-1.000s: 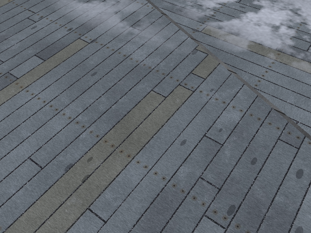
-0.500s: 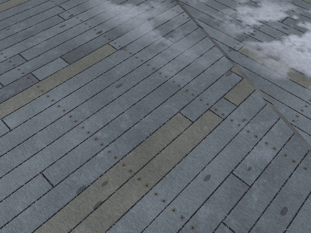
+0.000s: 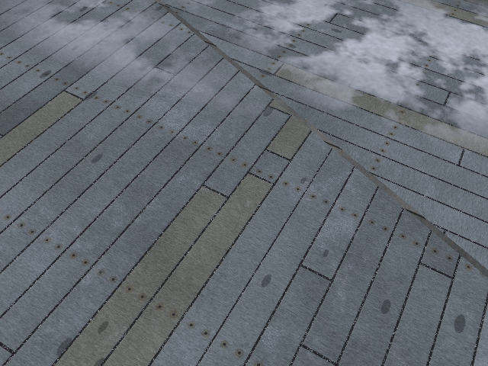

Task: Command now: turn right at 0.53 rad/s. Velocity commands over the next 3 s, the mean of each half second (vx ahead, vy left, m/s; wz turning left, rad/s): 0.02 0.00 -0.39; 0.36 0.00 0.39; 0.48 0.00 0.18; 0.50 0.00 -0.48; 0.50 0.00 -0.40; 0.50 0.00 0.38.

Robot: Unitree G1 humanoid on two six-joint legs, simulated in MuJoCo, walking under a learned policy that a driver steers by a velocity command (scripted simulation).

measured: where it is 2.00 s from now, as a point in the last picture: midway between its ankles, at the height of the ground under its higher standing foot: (206, 274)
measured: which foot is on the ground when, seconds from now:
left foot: down 0.00-0.38, up 0.40-0.92, down 0.94-1.00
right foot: up 0.00-0.36, down 0.38-0.96, up 0.98-1.00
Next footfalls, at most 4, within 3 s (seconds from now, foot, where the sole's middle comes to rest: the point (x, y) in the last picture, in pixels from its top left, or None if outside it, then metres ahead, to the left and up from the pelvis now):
0.38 right None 0.02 -0.16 -0.78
0.94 left None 0.28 0.11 -0.78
1.48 right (243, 305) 0.65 -0.01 -0.78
1.94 left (176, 227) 0.92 0.21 -0.78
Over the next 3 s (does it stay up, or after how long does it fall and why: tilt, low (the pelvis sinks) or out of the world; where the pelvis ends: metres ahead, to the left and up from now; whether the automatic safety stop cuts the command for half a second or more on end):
stays up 1.28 -0.03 -0.02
